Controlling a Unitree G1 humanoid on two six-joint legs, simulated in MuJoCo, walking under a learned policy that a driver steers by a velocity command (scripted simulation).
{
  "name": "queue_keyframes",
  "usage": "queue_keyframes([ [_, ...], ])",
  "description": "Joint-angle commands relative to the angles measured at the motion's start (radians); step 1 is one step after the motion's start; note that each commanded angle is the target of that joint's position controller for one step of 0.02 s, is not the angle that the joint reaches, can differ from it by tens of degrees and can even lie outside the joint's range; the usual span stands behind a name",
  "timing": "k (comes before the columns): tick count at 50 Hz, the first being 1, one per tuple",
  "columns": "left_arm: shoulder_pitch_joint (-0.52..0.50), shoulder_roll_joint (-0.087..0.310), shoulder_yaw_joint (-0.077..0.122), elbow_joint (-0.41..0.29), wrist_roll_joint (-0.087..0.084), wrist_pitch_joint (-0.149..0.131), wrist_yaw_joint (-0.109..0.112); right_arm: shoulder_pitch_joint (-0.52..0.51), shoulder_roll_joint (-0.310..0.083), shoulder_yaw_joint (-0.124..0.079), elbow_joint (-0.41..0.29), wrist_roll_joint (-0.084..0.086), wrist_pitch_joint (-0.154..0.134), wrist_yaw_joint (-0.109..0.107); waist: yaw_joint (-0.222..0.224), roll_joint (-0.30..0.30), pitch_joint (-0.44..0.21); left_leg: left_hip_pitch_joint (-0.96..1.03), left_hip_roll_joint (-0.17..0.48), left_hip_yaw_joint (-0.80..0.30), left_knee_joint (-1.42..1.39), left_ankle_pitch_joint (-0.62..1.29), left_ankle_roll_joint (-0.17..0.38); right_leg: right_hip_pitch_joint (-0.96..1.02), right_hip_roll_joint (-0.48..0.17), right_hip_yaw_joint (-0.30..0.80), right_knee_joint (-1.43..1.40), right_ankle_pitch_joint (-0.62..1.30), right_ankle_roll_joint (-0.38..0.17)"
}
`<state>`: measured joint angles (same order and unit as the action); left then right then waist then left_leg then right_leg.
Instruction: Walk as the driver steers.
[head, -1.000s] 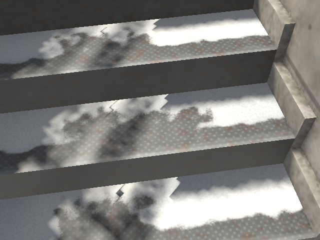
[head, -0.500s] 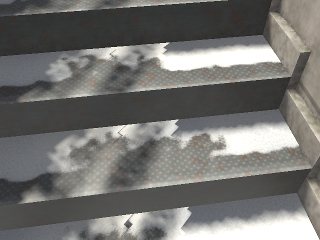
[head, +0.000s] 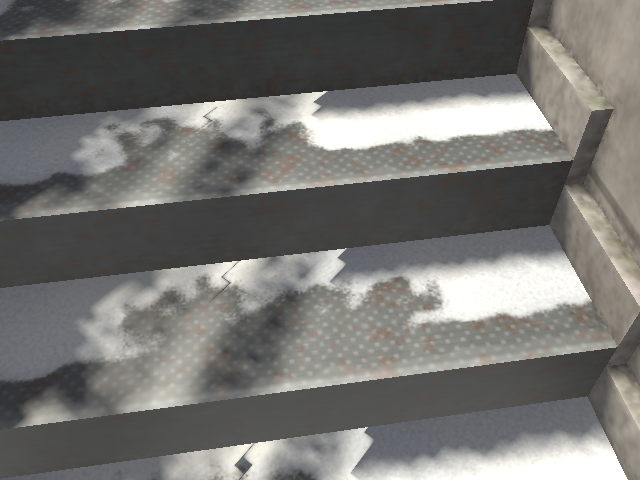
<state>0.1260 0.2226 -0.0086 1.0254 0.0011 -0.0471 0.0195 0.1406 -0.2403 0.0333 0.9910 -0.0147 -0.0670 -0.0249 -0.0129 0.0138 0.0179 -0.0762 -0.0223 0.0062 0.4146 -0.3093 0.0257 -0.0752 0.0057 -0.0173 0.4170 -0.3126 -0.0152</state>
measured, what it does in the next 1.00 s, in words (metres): stands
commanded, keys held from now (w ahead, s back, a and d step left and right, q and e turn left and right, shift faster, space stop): w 0.62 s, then no key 0.38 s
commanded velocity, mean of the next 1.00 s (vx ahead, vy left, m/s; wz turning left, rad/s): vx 0.40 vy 0.00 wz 0.00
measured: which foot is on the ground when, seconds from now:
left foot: down 0.00-1.00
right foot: down 0.00-1.00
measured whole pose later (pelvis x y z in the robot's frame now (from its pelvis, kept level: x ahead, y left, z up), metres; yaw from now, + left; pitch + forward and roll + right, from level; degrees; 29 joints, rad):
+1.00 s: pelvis -0.02 -0.01 +0.01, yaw +0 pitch -1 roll +0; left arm 0.13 0.26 -0.04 1.09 0.00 -0.04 0.02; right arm 0.14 -0.27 0.05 1.06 -0.01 -0.05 -0.02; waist -0.01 0.01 0.03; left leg -0.05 -0.01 0.01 0.28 -0.20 0.01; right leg -0.06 0.01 -0.01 0.29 -0.21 -0.02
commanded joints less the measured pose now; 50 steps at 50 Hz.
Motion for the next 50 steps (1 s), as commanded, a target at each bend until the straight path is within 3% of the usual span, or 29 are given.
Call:
queue_keyframes([
  [1, -0.014, 0.116, 0.018, -0.043, 0.001, -0.008, 0.008, -0.025, -0.1, -0.016, -0.048, 0.005, -0.009, -0.005, 0.003, -0.021, -0.045, 0.006, 0.088, -0.06, -0.019, 0.415, 0.047, 0.019, -0.096, 0.071, -0.033, 0.491, -0.06],
  [30, -0.055, 0.135, -0.006, -0.048, -0.002, -0.013, 0.008, -0.062, -0.12, -0.006, -0.049, 0.002, -0.008, -0.001, 0.007, -0.013, -0.041, 0.026, 0.107, -0.074, -0.092, 0.376, 0.027, 0.013, -0.098, 0.078, -0.087, 0.402, -0.048],
  [35, -0.038, 0.143, -0.014, -0.026, 0.001, -0.013, 0.013, -0.044, -0.131, 0.0, -0.027, 0.002, -0.005, -0.006, 0.008, -0.012, -0.056, 0.066, 0.137, -0.087, -0.13, 0.524, -0.003, 0.044, -0.124, 0.091, -0.124, 0.537, -0.018],
  [50, -0.004, 0.155, -0.016, 0.041, 0.0, -0.001, 0.007, -0.007, -0.142, 0.002, 0.044, 0.002, 0.01, -0.001, 0.006, -0.014, -0.025, 0.022, 0.136, -0.087, -0.15, 0.348, -0.007, 0.003, -0.125, 0.099, -0.142, 0.38, -0.016],
])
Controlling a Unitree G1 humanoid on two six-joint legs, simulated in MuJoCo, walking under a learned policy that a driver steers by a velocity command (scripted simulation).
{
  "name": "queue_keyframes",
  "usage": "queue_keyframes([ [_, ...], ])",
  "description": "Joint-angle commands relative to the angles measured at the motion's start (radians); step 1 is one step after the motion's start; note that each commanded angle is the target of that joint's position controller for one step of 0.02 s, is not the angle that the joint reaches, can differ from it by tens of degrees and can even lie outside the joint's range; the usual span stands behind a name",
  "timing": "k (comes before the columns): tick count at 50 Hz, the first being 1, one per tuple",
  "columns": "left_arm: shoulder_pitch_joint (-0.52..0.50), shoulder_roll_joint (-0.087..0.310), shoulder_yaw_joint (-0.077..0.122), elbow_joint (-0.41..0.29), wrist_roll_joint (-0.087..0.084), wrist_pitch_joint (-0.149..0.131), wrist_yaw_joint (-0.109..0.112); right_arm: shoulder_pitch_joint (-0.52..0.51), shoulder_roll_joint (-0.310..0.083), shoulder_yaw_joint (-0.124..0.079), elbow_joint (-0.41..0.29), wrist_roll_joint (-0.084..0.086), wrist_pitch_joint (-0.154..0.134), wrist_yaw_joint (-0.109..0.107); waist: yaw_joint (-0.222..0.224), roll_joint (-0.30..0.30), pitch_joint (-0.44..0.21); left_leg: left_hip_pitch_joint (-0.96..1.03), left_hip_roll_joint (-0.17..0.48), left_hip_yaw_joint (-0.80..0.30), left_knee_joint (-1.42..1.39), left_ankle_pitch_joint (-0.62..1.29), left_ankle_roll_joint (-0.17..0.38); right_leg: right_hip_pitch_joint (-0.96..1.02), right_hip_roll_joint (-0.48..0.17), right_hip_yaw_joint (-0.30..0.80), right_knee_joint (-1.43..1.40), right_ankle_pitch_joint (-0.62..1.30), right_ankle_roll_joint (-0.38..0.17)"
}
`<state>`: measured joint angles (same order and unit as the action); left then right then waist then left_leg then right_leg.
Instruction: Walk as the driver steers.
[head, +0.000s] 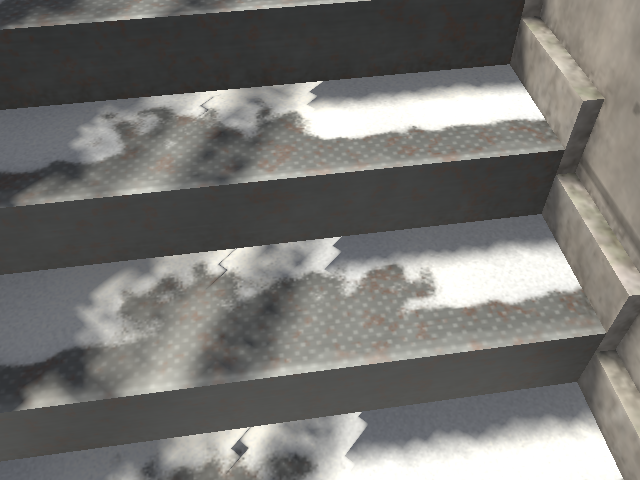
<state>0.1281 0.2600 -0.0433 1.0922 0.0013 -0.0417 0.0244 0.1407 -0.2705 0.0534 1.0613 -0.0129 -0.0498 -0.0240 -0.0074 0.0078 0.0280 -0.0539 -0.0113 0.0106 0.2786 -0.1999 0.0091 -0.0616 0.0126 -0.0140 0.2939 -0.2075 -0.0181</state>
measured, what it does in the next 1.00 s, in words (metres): stands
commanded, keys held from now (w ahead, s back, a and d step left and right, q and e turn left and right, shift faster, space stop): no key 0.20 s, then w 0.52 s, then no key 0.28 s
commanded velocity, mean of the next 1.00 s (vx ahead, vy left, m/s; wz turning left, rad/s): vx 0.25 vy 0.00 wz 0.00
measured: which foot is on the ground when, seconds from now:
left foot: down 0.00-1.00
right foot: down 0.00-1.00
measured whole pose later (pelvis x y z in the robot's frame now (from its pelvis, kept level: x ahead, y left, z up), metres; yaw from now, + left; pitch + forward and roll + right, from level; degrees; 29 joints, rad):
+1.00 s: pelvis +0.01 +0.00 +0.00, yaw +0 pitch -1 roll +0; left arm 0.11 0.27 -0.05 1.08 0.00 -0.05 0.04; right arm 0.11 -0.27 0.04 1.04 -0.01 -0.05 -0.03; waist -0.01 0.01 0.02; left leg -0.05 -0.01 0.01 0.29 -0.22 0.01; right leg -0.06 0.01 -0.01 0.30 -0.23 -0.02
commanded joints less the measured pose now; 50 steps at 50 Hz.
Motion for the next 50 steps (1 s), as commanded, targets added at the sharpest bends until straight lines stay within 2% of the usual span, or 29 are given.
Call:
queue_keyframes([
  [1, -0.002, 0.117, 0.018, -0.022, -0.001, -0.006, 0.002, -0.003, -0.112, -0.018, -0.022, 0.001, -0.006, -0.002, 0.0, -0.009, -0.034, -0.003, 0.125, -0.092, -0.014, 0.232, 0.009, -0.014, -0.132, 0.096, -0.018, 0.268, -0.013],
  [9, 0.043, 0.11, 0.017, 0.012, -0.001, 0.006, 0.005, 0.035, -0.107, -0.016, 0.009, 0.001, 0.002, -0.002, -0.001, -0.01, -0.006, -0.033, 0.119, -0.099, -0.017, 0.15, 0.012, -0.053, -0.127, 0.102, -0.017, 0.19, -0.015],
  [10, 0.046, 0.208, 0.055, 0.003, 0.014, 0.012, 0.002, 0.032, -0.167, -0.045, -0.002, 0.0, 0.001, 0.009, -0.006, -0.002, -0.004, -0.057, 0.06, -0.053, 0.001, 0.095, 0.006, -0.088, -0.074, 0.073, -0.012, 0.129, -0.007],
  [11, 0.032, 0.092, 0.016, 0.008, 0.002, 0.01, 0.004, 0.032, -0.091, -0.014, 0.01, -0.004, 0.002, 0.002, -0.004, -0.008, -0.026, -0.036, 0.115, -0.096, -0.03, 0.107, 0.012, -0.062, -0.122, 0.098, -0.028, 0.135, -0.015],
  [12, 0.045, 0.07, 0.009, 0.011, -0.002, 0.01, 0.006, 0.036, -0.075, -0.009, 0.011, -0.002, 0.004, -0.001, 0.0, -0.009, -0.022, -0.039, 0.11, -0.097, -0.041, 0.063, 0.013, -0.06, -0.115, 0.1, -0.043, 0.086, -0.014],
  [16, 0.032, 0.105, 0.012, 0.008, 0.0, 0.007, 0.006, 0.018, -0.099, -0.01, 0.003, -0.006, 0.001, -0.002, 0.0, -0.012, 0.005, -0.061, 0.097, -0.095, -0.053, 0.005, 0.015, -0.081, -0.104, 0.108, -0.064, 0.016, -0.02],
  [25, 0.032, 0.102, 0.017, -0.011, -0.006, -0.005, 0.003, 0.023, -0.088, -0.011, -0.022, -0.004, -0.019, 0.003, 0.0, -0.013, 0.016, -0.08, 0.077, -0.08, -0.011, -0.022, 0.035, -0.092, -0.093, 0.11, -0.043, -0.015, -0.047],
  [26, 0.033, 0.108, 0.019, -0.014, 0.002, -0.009, 0.003, 0.008, -0.098, -0.017, -0.03, 0.002, -0.019, 0.001, 0.005, -0.006, 0.016, -0.083, 0.073, -0.08, 0.0, -0.013, 0.032, -0.094, -0.086, 0.102, -0.032, -0.001, -0.048],
  [30, 0.029, 0.104, 0.022, -0.024, 0.001, -0.016, 0.003, 0.004, -0.093, -0.022, -0.05, 0.0, -0.023, 0.001, 0.003, -0.006, 0.007, -0.075, 0.072, -0.078, 0.031, 0.024, 0.042, -0.087, -0.08, 0.093, 0.005, 0.05, -0.058],
  [36, 0.003, 0.109, 0.016, -0.058, -0.001, -0.029, 0.007, -0.017, -0.1, -0.027, -0.072, 0.005, -0.026, -0.002, 0.002, -0.004, -0.049, -0.014, 0.093, -0.08, 0.058, 0.26, 0.036, -0.036, -0.096, 0.086, 0.045, 0.301, -0.051],
  [38, 0.001, 0.105, 0.01, -0.058, 0.002, -0.029, 0.011, -0.023, -0.097, -0.024, -0.07, 0.004, -0.024, -0.007, 0.003, -0.005, -0.049, 0.007, 0.114, -0.09, 0.036, 0.397, 0.019, -0.015, -0.116, 0.093, 0.024, 0.428, -0.03],
  [40, 0.011, 0.117, 0.011, -0.053, 0.002, -0.026, 0.014, -0.015, -0.108, -0.026, -0.067, 0.006, -0.02, -0.011, 0.002, -0.003, -0.073, 0.042, 0.122, -0.087, 0.035, 0.465, 0.008, 0.012, -0.124, 0.089, 0.023, 0.485, -0.019],
  [43, 0.012, 0.121, 0.01, -0.049, -0.001, -0.019, 0.015, -0.013, -0.111, -0.028, -0.061, 0.009, -0.012, -0.012, 0.002, -0.005, -0.093, 0.062, 0.125, -0.085, 0.031, 0.458, 0.004, 0.028, -0.127, 0.086, 0.018, 0.472, -0.015],
  [50, 0.001, 0.129, 0.01, -0.037, 0.004, -0.011, 0.014, -0.022, -0.115, -0.032, -0.045, 0.005, -0.002, -0.011, 0.002, -0.004, -0.067, 0.04, 0.125, -0.085, 0.019, 0.383, 0.003, 0.011, -0.13, 0.087, 0.006, 0.404, -0.014],
])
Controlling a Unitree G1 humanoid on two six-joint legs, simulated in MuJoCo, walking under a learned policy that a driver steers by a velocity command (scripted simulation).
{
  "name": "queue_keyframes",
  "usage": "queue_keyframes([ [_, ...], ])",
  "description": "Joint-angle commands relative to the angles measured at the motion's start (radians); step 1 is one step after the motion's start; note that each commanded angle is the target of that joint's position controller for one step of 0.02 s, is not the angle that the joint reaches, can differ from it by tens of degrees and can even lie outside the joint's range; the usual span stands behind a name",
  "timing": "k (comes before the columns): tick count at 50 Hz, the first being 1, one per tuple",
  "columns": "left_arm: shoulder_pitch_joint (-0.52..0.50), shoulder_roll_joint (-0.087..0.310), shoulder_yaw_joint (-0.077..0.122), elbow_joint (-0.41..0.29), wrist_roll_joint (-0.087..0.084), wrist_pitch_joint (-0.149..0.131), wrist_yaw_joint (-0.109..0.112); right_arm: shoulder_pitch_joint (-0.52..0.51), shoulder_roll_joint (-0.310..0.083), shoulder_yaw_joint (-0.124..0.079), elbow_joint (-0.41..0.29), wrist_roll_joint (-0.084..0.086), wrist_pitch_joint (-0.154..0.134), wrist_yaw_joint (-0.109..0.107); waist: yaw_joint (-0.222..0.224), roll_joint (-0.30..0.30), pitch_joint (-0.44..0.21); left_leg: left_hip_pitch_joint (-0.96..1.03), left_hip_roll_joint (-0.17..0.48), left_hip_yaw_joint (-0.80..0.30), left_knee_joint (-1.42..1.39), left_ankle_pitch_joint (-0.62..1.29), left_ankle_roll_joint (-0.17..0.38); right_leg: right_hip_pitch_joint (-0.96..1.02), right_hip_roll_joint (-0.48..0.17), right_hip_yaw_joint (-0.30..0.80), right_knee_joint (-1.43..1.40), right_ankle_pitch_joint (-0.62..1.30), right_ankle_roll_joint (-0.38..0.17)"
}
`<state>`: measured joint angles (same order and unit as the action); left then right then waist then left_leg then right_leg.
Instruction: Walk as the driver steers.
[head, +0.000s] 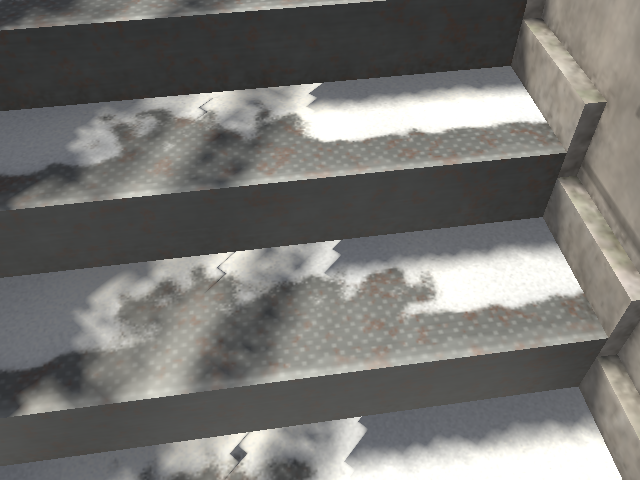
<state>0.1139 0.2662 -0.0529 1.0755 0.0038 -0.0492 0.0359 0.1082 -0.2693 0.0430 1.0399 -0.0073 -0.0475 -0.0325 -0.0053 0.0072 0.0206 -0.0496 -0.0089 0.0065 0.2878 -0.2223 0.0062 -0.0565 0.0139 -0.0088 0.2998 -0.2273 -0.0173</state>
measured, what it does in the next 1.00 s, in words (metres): stands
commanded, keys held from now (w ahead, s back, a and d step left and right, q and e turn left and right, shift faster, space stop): no key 0.10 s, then w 0.62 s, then no key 0.28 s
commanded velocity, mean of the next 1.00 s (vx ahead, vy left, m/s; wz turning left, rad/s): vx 0.31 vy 0.00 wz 0.00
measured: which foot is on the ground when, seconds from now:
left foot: down 0.00-1.00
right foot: down 0.00-1.00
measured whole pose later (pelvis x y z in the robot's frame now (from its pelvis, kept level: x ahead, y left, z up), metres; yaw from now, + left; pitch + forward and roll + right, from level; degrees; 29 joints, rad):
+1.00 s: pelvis -0.01 +0.00 +0.00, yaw +0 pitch -1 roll +0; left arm 0.10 0.28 -0.06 1.07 0.01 -0.05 0.03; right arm 0.08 -0.28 0.05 1.07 -0.01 -0.05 -0.02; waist 0.00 0.01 0.01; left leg -0.07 0.00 0.00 0.27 -0.19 0.00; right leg -0.07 0.02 -0.01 0.27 -0.19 -0.02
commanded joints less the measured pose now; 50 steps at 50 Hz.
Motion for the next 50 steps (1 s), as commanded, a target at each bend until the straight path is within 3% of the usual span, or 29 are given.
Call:
queue_keyframes([
  [1, 0.016, 0.123, 0.02, -0.018, 0.001, -0.002, 0.002, 0.01, -0.117, -0.022, -0.02, -0.001, -0.003, -0.002, 0.0, -0.004, -0.058, 0.034, 0.123, -0.081, 0.009, 0.398, 0.006, 0.004, -0.132, 0.082, 0.0, 0.417, -0.015],
  [9, -0.006, 0.116, 0.013, -0.014, 0.002, 0.003, 0.0, -0.016, -0.11, -0.014, -0.008, -0.005, 0.003, 0.001, 0.001, -0.005, -0.04, 0.003, 0.113, -0.088, -0.041, 0.22, 0.006, -0.017, -0.123, 0.093, -0.047, 0.249, -0.016],
  [16, -0.009, 0.118, 0.009, -0.018, -0.002, -0.009, -0.005, -0.023, -0.112, -0.009, -0.01, -0.002, -0.01, 0.007, 0.001, -0.007, -0.031, -0.005, 0.111, -0.09, -0.063, 0.191, 0.006, -0.022, -0.12, 0.098, -0.072, 0.217, -0.019],
  [38, -0.063, 0.126, 0.009, -0.063, 0.001, -0.026, -0.01, -0.082, -0.124, -0.01, -0.042, -0.003, -0.026, 0.012, 0.004, -0.004, -0.074, 0.008, 0.13, -0.092, -0.052, 0.32, -0.002, 0.011, -0.133, 0.099, -0.067, 0.358, -0.008],
  [50, -0.028, 0.134, 0.019, -0.031, 0.001, -0.007, -0.007, -0.047, -0.134, -0.018, -0.004, -0.004, -0.01, 0.009, 0.003, -0.005, -0.067, -0.005, 0.127, -0.086, -0.017, 0.3, -0.003, -0.002, -0.132, 0.093, -0.03, 0.346, -0.009],
])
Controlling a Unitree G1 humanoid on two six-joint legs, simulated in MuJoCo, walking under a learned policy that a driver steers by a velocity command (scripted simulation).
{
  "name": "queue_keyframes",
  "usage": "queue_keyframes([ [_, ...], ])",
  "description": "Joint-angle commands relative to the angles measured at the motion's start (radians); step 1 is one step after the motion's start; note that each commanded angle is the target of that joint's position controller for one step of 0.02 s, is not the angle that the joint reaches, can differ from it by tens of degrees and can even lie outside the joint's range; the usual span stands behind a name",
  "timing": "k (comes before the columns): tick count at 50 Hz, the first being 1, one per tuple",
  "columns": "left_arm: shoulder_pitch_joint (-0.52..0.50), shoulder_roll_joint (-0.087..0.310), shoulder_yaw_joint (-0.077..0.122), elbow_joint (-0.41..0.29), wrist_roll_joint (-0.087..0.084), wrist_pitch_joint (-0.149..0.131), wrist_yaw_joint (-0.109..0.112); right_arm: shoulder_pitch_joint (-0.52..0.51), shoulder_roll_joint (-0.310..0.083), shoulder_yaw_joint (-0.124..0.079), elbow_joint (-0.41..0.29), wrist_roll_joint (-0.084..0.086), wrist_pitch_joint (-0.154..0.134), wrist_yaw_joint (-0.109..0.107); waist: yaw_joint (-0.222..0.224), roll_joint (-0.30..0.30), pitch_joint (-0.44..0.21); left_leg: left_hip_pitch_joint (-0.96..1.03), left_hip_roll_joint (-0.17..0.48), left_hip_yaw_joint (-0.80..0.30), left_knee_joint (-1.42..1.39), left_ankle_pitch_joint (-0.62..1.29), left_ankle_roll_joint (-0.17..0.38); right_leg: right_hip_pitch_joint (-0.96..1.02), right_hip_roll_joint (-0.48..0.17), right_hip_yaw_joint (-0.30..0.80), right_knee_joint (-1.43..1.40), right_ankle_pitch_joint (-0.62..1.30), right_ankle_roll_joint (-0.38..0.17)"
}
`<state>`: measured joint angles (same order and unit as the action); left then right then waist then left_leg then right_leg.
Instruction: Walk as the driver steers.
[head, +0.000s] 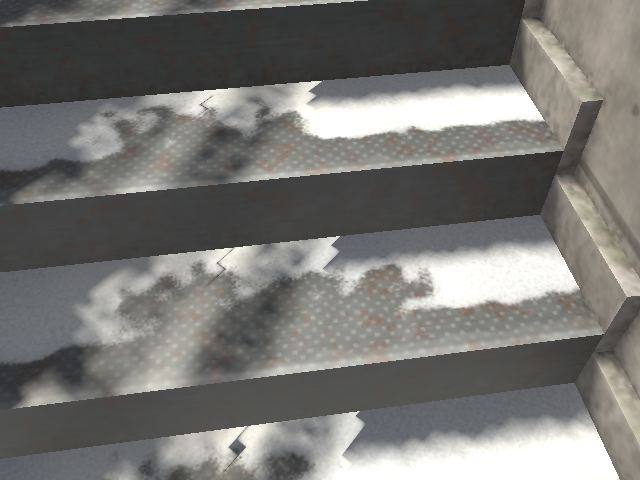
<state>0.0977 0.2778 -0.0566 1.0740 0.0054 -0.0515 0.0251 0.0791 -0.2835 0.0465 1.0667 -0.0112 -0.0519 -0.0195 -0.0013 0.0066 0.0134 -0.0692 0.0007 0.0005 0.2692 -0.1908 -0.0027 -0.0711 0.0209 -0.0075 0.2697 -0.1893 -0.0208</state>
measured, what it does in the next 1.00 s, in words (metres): stands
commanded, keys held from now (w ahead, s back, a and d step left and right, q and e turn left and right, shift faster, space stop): no key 0.62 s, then w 0.38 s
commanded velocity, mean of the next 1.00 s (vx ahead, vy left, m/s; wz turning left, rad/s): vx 0.13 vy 0.00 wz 0.00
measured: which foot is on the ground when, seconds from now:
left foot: down 0.00-1.00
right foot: down 0.00-1.00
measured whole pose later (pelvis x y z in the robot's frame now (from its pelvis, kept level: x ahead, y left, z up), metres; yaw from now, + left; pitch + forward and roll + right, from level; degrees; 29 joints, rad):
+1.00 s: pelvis +0.00 +0.00 -0.01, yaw +0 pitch -1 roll +0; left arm 0.20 0.21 -0.01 1.10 0.00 -0.05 0.03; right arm 0.19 -0.22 0.01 1.06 -0.02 -0.06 -0.03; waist -0.01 0.00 -0.01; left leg -0.10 -0.01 0.00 0.36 -0.25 0.01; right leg -0.11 0.01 0.00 0.37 -0.25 -0.02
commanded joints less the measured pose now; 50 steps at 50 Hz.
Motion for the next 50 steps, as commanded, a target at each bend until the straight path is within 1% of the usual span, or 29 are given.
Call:
queue_keyframes([
  [1, -0.008, 0.123, 0.023, -0.027, 0.0, -0.003, 0.004, -0.015, -0.12, -0.022, -0.027, 0.0, -0.004, -0.004, -0.001, -0.005, -0.059, 0.013, 0.118, -0.08, 0.004, 0.265, 0.006, 0.011, -0.139, 0.092, 0.002, 0.305, -0.005],
  [5, 0.008, 0.122, 0.024, -0.016, -0.001, 0.004, 0.005, 0.001, -0.12, -0.024, -0.014, 0.0, 0.002, -0.005, -0.001, -0.006, -0.052, 0.005, 0.117, -0.082, 0.009, 0.249, 0.005, 0.002, -0.138, 0.094, 0.008, 0.288, -0.006],
  [6, 0.024, 0.124, 0.028, -0.004, -0.003, 0.007, 0.007, 0.011, -0.121, -0.025, -0.009, 0.0, 0.001, -0.005, -0.001, -0.011, -0.049, 0.004, 0.114, -0.086, 0.006, 0.22, 0.008, -0.003, -0.134, 0.094, 0.009, 0.264, -0.007],
  [8, 0.032, 0.12, 0.029, 0.002, -0.002, 0.01, 0.008, 0.018, -0.119, -0.025, -0.002, 0.0, 0.004, -0.006, 0.0, -0.007, -0.035, -0.007, 0.113, -0.087, 0.005, 0.204, 0.008, -0.013, -0.134, 0.096, 0.009, 0.249, -0.008],
  [13, 0.054, 0.114, 0.032, 0.016, -0.002, 0.016, 0.009, 0.04, -0.114, -0.025, 0.012, 0.0, 0.008, -0.007, -0.001, -0.006, -0.025, -0.019, 0.111, -0.088, 0.009, 0.181, 0.008, -0.026, -0.132, 0.099, 0.012, 0.227, -0.009],
  [14, 0.084, 0.197, 0.066, 0.019, 0.017, 0.023, 0.005, 0.062, -0.169, -0.054, 0.003, 0.0, 0.007, 0.006, -0.006, 0.026, -0.018, -0.04, 0.057, -0.041, 0.02, 0.13, 0.007, -0.059, -0.09, 0.075, 0.017, 0.164, -0.009],
  [15, 0.075, 0.184, 0.069, 0.015, 0.02, 0.029, 0.007, 0.062, -0.153, -0.056, 0.003, -0.003, 0.008, 0.01, -0.008, 0.018, -0.007, -0.06, 0.055, -0.039, 0.021, 0.113, 0.005, -0.07, -0.087, 0.07, 0.02, 0.145, -0.01],
  [16, 0.079, 0.152, 0.068, 0.011, 0.019, 0.033, 0.01, 0.07, -0.129, -0.056, 0.001, -0.004, 0.01, 0.01, -0.008, 0.01, -0.01, -0.068, 0.056, -0.04, 0.022, 0.105, 0.006, -0.078, -0.086, 0.069, 0.022, 0.138, -0.012],
  [17, 0.091, 0.132, 0.068, 0.011, 0.017, 0.035, 0.013, 0.081, -0.114, -0.057, 0.002, -0.002, 0.011, 0.009, -0.007, 0.006, -0.011, -0.071, 0.057, -0.041, 0.023, 0.111, 0.007, -0.081, -0.086, 0.069, 0.024, 0.146, -0.012],
  [18, 0.098, 0.12, 0.069, 0.01, 0.014, 0.036, 0.016, 0.086, -0.107, -0.059, 0.0, -0.001, 0.011, 0.007, -0.007, 0.001, -0.015, -0.074, 0.057, -0.041, 0.028, 0.119, 0.009, -0.083, -0.085, 0.068, 0.031, 0.155, -0.013],
  [20, 0.113, 0.115, 0.074, 0.008, 0.014, 0.035, 0.019, 0.101, -0.104, -0.065, -0.002, -0.003, 0.011, 0.004, -0.007, -0.006, -0.027, -0.076, 0.058, -0.04, 0.038, 0.12, 0.011, -0.086, -0.086, 0.068, 0.042, 0.157, -0.014],
  [21, 0.113, 0.122, 0.079, 0.003, 0.016, 0.031, 0.017, 0.102, -0.095, -0.064, -0.007, -0.005, 0.009, 0.0, -0.014, -0.009, -0.034, -0.068, 0.053, -0.043, 0.041, 0.114, 0.016, -0.099, -0.088, 0.073, 0.044, 0.161, -0.018],
  [25, 0.131, 0.111, 0.087, -0.005, 0.012, 0.027, 0.016, 0.125, -0.093, -0.071, -0.012, -0.003, 0.009, -0.008, -0.014, -0.017, -0.023, -0.078, 0.054, -0.047, 0.045, 0.098, 0.022, -0.121, -0.087, 0.073, 0.049, 0.132, -0.017],
  [26, 0.125, 0.127, 0.094, -0.01, 0.011, 0.025, 0.022, 0.117, -0.106, -0.077, -0.018, -0.004, 0.007, -0.013, -0.013, -0.019, -0.021, -0.089, 0.047, -0.047, 0.045, 0.082, 0.023, -0.125, -0.083, 0.076, 0.047, 0.122, -0.019],
  [31, 0.148, 0.105, 0.1, -0.016, 0.008, 0.026, 0.031, 0.146, -0.081, -0.083, -0.024, 0.0, 0.003, -0.018, -0.012, -0.014, -0.011, -0.108, 0.046, -0.049, 0.041, 0.065, 0.025, -0.132, -0.083, 0.078, 0.052, 0.103, -0.019],
  [32, 0.151, 0.011, 0.059, -0.002, 0.0, 0.025, 0.023, 0.152, -0.013, -0.047, -0.003, -0.011, 0.01, -0.02, -0.005, -0.042, -0.059, -0.061, 0.095, -0.097, -0.004, 0.053, 0.021, -0.08, -0.119, 0.107, 0.006, 0.079, -0.018],
  [33, 0.147, 0.014, 0.056, 0.002, 0.0, 0.024, 0.022, 0.141, -0.02, -0.046, -0.005, -0.012, 0.013, -0.022, -0.003, -0.032, -0.023, -0.066, 0.086, -0.097, -0.02, 0.014, 0.018, -0.087, -0.106, 0.107, -0.011, 0.023, -0.015],
  [34, 0.135, 0.045, 0.06, 0.002, 0.002, 0.024, 0.021, 0.125, -0.044, -0.047, -0.009, -0.013, 0.014, -0.022, -0.001, -0.023, -0.001, -0.074, 0.08, -0.096, -0.024, -0.008, 0.017, -0.09, -0.1, 0.109, -0.018, -0.006, -0.015],
  [35, 0.127, 0.065, 0.062, 0.001, 0.004, 0.023, 0.019, 0.116, -0.056, -0.048, -0.013, -0.014, 0.013, -0.02, -0.001, -0.016, 0.007, -0.08, 0.075, -0.094, -0.027, -0.024, 0.016, -0.092, -0.098, 0.111, -0.023, -0.025, -0.016],
  [37, 0.125, 0.077, 0.064, 0.003, 0.001, 0.02, 0.017, 0.119, -0.061, -0.048, -0.013, -0.009, 0.008, -0.017, -0.002, -0.005, 0.023, -0.086, 0.066, -0.088, -0.029, -0.04, 0.017, -0.094, -0.094, 0.112, -0.029, -0.043, -0.02],
  [38, 0.118, 0.066, 0.059, 0.001, 0.003, 0.017, 0.014, 0.115, -0.05, -0.044, -0.015, -0.009, 0.005, -0.014, -0.003, -0.003, 0.037, -0.088, 0.07, -0.082, -0.026, -0.023, 0.02, -0.099, -0.099, 0.107, -0.026, -0.029, -0.024],
  [39, 0.118, 0.062, 0.058, 0.001, 0.001, 0.014, 0.013, 0.118, -0.047, -0.043, -0.015, -0.008, 0.002, -0.013, -0.003, -0.002, 0.033, -0.083, 0.068, -0.081, -0.022, -0.022, 0.022, -0.097, -0.098, 0.107, -0.024, -0.028, -0.026],
  [43, 0.104, 0.054, 0.058, -0.003, -0.003, 0.003, 0.013, 0.109, -0.04, -0.044, -0.027, -0.005, -0.007, -0.013, -0.005, 0.001, 0.032, -0.072, 0.062, -0.075, -0.002, -0.017, 0.034, -0.092, -0.092, 0.102, -0.007, -0.013, -0.037],
  [48, 0.09, 0.044, 0.061, -0.011, -0.003, -0.006, 0.013, 0.095, -0.035, -0.05, -0.045, -0.005, -0.015, -0.012, -0.006, 0.0, 0.028, -0.059, 0.054, -0.069, 0.036, 0.003, 0.052, -0.081, -0.083, 0.089, 0.035, 0.024, -0.053],
  [49, 0.073, 0.037, 0.057, -0.023, -0.002, -0.008, 0.012, 0.087, -0.033, -0.05, -0.049, -0.003, -0.014, -0.012, -0.007, 0.005, 0.03, -0.055, 0.061, -0.07, 0.043, 0.05, 0.053, -0.081, -0.087, 0.088, 0.046, 0.077, -0.056],
  [50, 0.071, 0.038, 0.058, -0.027, -0.002, -0.011, 0.012, 0.086, -0.035, -0.052, -0.053, -0.002, -0.015, -0.012, -0.007, 0.004, 0.018, -0.043, 0.063, -0.07, 0.051, 0.089, 0.054, -0.071, -0.087, 0.084, 0.057, 0.12, -0.056],
])
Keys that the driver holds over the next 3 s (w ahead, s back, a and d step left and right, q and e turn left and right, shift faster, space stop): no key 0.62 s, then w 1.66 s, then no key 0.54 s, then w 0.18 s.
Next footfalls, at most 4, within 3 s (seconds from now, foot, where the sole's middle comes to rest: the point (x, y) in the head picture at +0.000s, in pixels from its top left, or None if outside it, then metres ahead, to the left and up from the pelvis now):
none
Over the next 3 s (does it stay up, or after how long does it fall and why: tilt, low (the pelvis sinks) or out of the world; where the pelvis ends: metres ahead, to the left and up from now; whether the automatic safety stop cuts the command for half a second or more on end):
stays up -0.01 0.01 0.00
